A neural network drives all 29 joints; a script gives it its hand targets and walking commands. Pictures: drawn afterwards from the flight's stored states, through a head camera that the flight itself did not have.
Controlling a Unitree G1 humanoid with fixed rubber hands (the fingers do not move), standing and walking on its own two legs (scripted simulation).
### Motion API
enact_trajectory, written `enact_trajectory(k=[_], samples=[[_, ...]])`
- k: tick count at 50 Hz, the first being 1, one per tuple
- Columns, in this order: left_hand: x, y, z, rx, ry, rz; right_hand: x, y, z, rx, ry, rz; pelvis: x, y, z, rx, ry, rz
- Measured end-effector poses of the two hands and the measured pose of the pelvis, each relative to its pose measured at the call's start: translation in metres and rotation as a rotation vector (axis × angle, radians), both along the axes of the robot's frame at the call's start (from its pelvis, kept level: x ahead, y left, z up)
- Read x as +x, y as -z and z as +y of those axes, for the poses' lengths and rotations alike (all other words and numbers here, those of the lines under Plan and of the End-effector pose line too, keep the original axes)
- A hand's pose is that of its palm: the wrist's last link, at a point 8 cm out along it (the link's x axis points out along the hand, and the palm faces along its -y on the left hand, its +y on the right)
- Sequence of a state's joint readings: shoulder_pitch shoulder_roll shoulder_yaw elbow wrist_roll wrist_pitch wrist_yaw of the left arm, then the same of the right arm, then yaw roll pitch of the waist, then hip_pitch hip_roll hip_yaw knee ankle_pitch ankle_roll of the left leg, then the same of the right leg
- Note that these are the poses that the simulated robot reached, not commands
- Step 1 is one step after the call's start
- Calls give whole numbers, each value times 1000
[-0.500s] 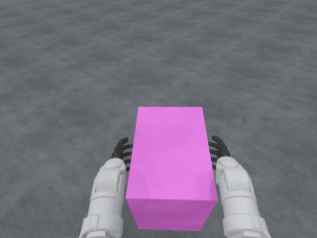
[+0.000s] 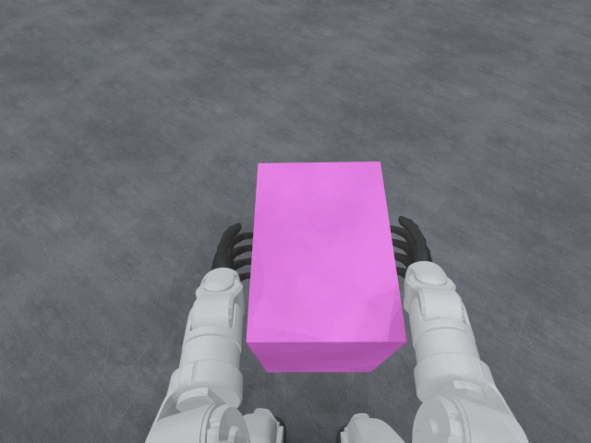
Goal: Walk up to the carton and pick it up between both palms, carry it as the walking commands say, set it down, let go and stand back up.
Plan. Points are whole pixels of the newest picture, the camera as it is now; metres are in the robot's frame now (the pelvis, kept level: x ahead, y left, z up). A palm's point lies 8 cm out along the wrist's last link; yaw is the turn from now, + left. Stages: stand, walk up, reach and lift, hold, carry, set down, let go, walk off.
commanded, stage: set down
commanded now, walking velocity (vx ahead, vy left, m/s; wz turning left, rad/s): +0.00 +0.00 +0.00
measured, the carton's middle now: (318, 276) +0.37 -0.01 -0.09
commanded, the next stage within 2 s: none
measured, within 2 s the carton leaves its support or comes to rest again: neither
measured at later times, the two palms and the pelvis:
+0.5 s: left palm (237, 284) +0.37 +0.13 -0.12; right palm (395, 273) +0.39 -0.14 -0.12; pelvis +0.01 -0.01 -0.05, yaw +2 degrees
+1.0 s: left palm (247, 287) +0.40 +0.13 -0.21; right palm (386, 278) +0.42 -0.14 -0.20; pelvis -0.01 -0.01 -0.13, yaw +2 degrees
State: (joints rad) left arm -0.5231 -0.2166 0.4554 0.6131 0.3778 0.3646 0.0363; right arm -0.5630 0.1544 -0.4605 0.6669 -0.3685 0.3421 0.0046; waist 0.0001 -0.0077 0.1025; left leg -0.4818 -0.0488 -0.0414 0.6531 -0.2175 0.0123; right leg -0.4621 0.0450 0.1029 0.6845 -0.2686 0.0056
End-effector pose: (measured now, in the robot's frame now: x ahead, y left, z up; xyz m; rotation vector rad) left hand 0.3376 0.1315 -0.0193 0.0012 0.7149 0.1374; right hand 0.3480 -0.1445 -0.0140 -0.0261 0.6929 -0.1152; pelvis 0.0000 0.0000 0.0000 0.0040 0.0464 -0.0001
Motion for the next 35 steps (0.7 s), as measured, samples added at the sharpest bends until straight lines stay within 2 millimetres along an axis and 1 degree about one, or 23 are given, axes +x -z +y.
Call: enact_trajectory(k=[8,16,26,35], samples=[[7,39,0,-1,-26,-16,13,38,1,0,-19,-17,4,11,-3,-4,-14,134],[16,74,2,-5,-51,-34,27,73,3,10,-26,-34,7,30,-10,-9,-23,254],[31,106,1,-10,-58,-46,41,107,2,24,-18,-45,10,58,-15,-12,-31,357],[39,135,1,-10,-64,-42,51,136,2,25,-20,-42,6,83,-15,-15,-34,413]])
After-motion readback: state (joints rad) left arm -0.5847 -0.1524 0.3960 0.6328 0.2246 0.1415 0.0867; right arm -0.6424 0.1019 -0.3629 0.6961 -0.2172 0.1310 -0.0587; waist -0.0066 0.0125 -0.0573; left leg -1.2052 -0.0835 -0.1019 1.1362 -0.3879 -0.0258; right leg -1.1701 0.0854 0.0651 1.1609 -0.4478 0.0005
